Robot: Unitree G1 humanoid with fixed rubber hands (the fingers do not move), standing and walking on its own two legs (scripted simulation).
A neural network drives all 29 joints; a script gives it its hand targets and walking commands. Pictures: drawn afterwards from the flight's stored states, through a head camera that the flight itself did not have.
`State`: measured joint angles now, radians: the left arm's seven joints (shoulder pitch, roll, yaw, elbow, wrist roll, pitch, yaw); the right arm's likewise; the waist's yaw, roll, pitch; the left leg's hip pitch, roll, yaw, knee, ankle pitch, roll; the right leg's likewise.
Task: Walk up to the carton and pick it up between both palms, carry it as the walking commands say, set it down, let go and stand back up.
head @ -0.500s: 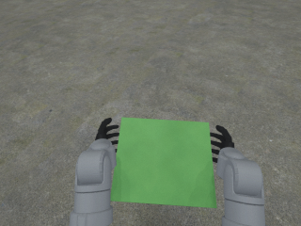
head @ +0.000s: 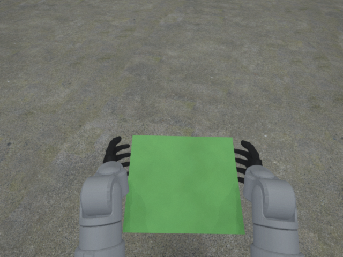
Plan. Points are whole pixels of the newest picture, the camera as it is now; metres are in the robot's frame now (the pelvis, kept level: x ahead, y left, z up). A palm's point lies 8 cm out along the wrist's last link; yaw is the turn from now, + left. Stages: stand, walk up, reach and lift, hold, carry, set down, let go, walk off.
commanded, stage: carry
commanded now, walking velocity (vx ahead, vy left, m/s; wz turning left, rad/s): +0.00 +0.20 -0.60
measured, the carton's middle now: (180, 188) +0.29 +0.02 -0.01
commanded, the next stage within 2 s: none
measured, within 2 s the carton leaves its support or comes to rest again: neither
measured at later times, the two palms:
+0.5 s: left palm (94, 166) +0.28 +0.21 +0.08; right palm (235, 200) +0.23 -0.08 +0.08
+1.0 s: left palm (2, 204) +0.18 +0.34 +0.10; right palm (166, 180) +0.26 +0.05 +0.09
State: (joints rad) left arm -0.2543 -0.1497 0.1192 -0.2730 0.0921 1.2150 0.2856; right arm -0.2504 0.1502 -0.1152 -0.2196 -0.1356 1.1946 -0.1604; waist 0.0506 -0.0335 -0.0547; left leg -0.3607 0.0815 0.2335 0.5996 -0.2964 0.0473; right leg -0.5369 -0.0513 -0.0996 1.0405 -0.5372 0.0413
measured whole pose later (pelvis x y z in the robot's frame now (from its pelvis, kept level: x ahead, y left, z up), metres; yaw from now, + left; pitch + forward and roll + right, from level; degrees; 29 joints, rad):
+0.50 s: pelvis -0.03 +0.10 -0.01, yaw -7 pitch +3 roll +0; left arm -0.27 -0.15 0.13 -0.21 0.19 1.19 0.18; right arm -0.26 0.15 -0.11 -0.21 -0.10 1.21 -0.22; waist -0.04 -0.03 -0.08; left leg -0.44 0.04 0.08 0.63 -0.24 0.01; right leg -0.50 -0.08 -0.01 0.88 -0.53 0.06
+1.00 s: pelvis -0.06 +0.12 +0.00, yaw +19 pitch +4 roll +4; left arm -0.29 -0.16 0.13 -0.24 0.16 1.19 0.18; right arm -0.27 0.15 -0.13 -0.30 -0.10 1.24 -0.24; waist -0.04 -0.03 -0.06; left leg -0.51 0.05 0.14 0.90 -0.40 -0.03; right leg -0.31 -0.22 -0.29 0.63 -0.37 0.01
